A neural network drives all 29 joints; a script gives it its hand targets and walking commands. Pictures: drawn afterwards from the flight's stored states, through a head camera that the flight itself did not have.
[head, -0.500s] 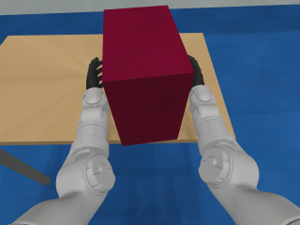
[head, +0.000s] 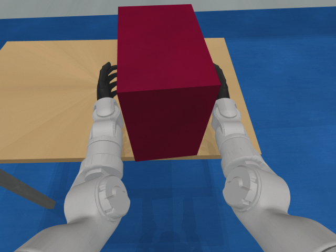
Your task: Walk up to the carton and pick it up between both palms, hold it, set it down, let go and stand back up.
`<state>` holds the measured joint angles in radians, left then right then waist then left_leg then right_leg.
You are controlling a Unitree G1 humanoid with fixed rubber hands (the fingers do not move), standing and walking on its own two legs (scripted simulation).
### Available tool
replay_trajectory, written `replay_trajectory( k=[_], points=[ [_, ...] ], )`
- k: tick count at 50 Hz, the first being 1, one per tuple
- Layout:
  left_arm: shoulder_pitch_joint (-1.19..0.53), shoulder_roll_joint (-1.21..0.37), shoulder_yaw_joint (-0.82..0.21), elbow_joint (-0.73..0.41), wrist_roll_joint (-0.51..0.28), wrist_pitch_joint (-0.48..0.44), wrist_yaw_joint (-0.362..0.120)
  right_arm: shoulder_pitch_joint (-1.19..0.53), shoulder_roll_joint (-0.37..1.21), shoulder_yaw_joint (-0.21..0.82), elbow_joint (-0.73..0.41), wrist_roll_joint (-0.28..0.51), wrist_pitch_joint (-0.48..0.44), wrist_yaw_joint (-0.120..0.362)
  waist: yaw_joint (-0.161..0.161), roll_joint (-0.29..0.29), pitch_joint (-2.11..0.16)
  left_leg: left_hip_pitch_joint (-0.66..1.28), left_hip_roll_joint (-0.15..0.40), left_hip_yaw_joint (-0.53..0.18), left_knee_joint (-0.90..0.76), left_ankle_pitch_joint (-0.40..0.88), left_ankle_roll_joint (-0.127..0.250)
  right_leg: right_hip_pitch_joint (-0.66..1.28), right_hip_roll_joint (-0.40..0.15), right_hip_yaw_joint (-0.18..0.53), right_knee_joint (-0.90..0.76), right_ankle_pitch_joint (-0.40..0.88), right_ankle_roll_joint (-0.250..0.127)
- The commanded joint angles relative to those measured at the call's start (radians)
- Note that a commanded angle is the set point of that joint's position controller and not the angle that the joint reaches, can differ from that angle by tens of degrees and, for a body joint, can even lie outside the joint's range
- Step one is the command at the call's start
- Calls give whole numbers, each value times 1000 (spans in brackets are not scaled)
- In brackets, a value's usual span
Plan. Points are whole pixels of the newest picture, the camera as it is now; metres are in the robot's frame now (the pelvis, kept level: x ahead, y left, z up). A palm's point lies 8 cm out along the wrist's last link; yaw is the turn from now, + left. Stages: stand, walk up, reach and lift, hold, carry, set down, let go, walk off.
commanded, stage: reach and lift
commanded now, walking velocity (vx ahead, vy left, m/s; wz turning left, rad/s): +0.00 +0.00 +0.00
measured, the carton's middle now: (161, 88) +0.49 +0.09 +0.08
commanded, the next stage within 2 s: none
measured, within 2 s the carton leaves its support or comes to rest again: neither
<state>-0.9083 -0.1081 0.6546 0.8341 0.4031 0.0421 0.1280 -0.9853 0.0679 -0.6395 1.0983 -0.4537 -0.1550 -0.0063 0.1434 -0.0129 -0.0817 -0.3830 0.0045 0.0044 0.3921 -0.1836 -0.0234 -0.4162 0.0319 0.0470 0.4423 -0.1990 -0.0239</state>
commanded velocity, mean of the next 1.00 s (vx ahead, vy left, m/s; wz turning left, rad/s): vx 0.00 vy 0.00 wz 0.00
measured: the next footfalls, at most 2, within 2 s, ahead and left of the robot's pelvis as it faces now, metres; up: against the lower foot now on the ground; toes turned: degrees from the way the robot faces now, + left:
none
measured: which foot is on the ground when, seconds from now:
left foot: down 0.00-1.00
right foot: down 0.00-1.00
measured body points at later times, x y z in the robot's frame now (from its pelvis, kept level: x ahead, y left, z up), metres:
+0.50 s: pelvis -0.03 +0.00 +0.00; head -0.02 -0.01 +0.45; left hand +0.38 +0.21 +0.14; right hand +0.42 -0.06 +0.13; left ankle +0.00 +0.13 -0.74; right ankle +0.00 -0.10 -0.74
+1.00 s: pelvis -0.03 +0.00 +0.00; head -0.04 -0.01 +0.45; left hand +0.39 +0.20 +0.17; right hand +0.42 -0.07 +0.16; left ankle +0.00 +0.13 -0.74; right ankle +0.00 -0.10 -0.74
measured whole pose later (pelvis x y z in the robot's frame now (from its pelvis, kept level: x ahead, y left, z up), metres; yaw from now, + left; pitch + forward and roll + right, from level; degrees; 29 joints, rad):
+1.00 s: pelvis -0.03 +0.00 +0.00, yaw +0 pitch +7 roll +1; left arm -0.91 0.02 0.42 0.84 0.21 0.25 0.16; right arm -0.96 0.06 -0.43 1.06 -0.19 0.02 -0.09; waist 0.09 -0.02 -0.17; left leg -0.37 0.01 0.00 0.39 -0.14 -0.02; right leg -0.40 0.03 0.05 0.43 -0.16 -0.02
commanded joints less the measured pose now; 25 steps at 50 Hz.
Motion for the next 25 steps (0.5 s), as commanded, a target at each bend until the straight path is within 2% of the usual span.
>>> replay_trajectory(
  k=[1,2,3,4,5,6,7,8,9,10,11,12,13,14,15,16,17,18,19,20,21,22,23,24,25],
  points=[
    [-594,-479,-346,-45,-18,-88,-103,-621,478,294,-66,-35,-131,95,-29,-80,-790,245,26,163,35,641,-37,534,12,-139,-32,659,56],
    [-607,-484,-355,-18,-21,-96,-104,-623,471,293,-75,-42,-137,95,-46,-82,-809,233,28,162,28,598,-34,509,12,-148,-30,643,58],
    [-619,-492,-361,-54,-13,-92,-95,-613,469,294,-54,-36,-132,96,-35,-59,-804,256,31,157,37,617,-42,472,20,-150,-31,607,50],
    [-615,-495,-358,-44,-19,-86,-96,-652,481,321,-86,-20,-134,93,-12,-57,-825,252,27,158,31,598,-35,498,17,-140,-40,597,49],
    [-622,-486,-377,-29,-36,-76,-96,-638,469,314,-67,-14,-121,91,-33,-52,-790,270,25,149,29,591,-38,486,17,-132,-49,571,50],
    [-598,-484,-363,1,-33,-66,-100,-645,477,312,-69,-24,-114,86,-25,-69,-779,255,24,152,19,565,-33,501,11,-126,-51,575,51],
    [-640,-480,-369,-24,-29,-69,-98,-646,470,295,-64,-19,-113,90,-33,-64,-760,231,24,157,14,534,-29,498,13,-130,-55,553,51],
    [-639,-488,-371,-24,-33,-68,-94,-647,483,341,-66,-1,-110,94,-4,-71,-784,256,30,150,15,564,-25,503,18,-124,-52,561,49],
    [-615,-466,-366,-2,-36,-56,-98,-640,459,318,-27,-13,-89,93,-24,-77,-731,264,27,133,-2,508,-24,493,10,-124,-64,508,54],
    [-636,-472,-361,21,-26,-41,-100,-648,458,287,-24,-13,-76,89,-41,-55,-685,237,21,136,-16,439,-24,478,12,-123,-79,433,50],
    [-645,-438,-337,-5,-21,-35,-100,-641,462,286,-32,-8,-64,91,-27,-65,-675,229,20,139,-32,411,-15,505,8,-119,-81,421,55],
    [-689,-460,-360,-25,-35,-38,-96,-698,462,290,-59,-2,-80,91,-26,-51,-737,236,21,144,-27,406,-17,487,8,-126,-74,413,54],
    [-673,-443,-335,-6,-21,-26,-95,-691,469,285,-71,-11,-63,89,-30,-66,-699,222,15,146,-39,348,-9,498,7,-123,-88,374,53],
    [-746,-456,-360,-38,-40,-34,-89,-726,473,288,-89,-5,-73,89,-41,-60,-746,207,17,149,-38,321,-8,482,3,-122,-81,362,52],
    [-734,-443,-355,-23,-37,-23,-86,-733,466,270,-69,6,-67,91,-41,-39,-711,212,14,146,-42,313,-13,493,8,-127,-79,343,54],
    [-777,-453,-375,-46,-57,-29,-80,-774,462,263,-78,-2,-75,102,-45,-58,-773,226,25,136,-44,318,-12,456,11,-134,-88,314,52],
    [-772,-432,-365,-43,-54,-31,-80,-764,469,262,-54,-5,-66,102,-36,-58,-767,210,17,151,-47,272,-3,461,6,-125,-86,303,54],
    [-779,-428,-361,-12,-61,-26,-77,-801,467,271,-90,-6,-57,103,-19,-76,-769,204,19,149,-55,241,-1,458,5,-124,-97,280,52],
    [-779,-424,-367,13,-55,-10,-78,-775,463,244,-54,-15,-41,95,-55,-69,-731,182,14,149,-67,185,0,445,0,-121,-103,247,55],
    [-767,-406,-352,-6,-53,-8,-76,-798,469,258,-97,-2,-41,99,-32,-61,-731,174,10,144,-67,201,3,475,-2,-114,-94,268,58],
    [-751,-404,-344,21,-46,10,-80,-779,464,249,-67,-7,-21,97,-50,-61,-658,157,11,132,-81,150,4,465,-5,-121,-102,216,61],
    [-816,-443,-386,-37,-64,4,-71,-785,474,253,-80,3,-23,101,-50,-40,-712,183,17,128,-76,189,-6,452,5,-129,-90,227,58],
    [-803,-427,-374,-47,-55,9,-67,-793,470,256,-68,11,-17,105,-42,-47,-716,206,16,137,-74,190,-4,455,5,-135,-97,214,59],
    [-830,-434,-390,-34,-73,11,-70,-799,462,245,-43,4,-12,102,-56,-48,-715,201,16,135,-77,184,-6,444,3,-139,-94,209,58],
    [-827,-415,-370,-26,-67,18,-68,-806,474,249,-61,2,-5,103,-49,-53,-689,186,11,136,-76,171,2,451,1,-130,-100,213,55]
  ],
)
